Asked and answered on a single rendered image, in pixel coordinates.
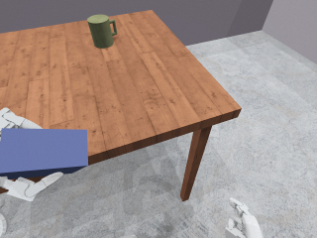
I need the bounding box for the table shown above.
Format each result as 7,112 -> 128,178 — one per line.
0,10 -> 242,201

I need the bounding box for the left robot hand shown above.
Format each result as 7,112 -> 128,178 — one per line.
0,107 -> 63,202

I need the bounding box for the right robot hand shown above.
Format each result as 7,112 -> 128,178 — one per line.
225,197 -> 264,238

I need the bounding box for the sponge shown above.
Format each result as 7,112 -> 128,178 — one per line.
0,128 -> 88,179

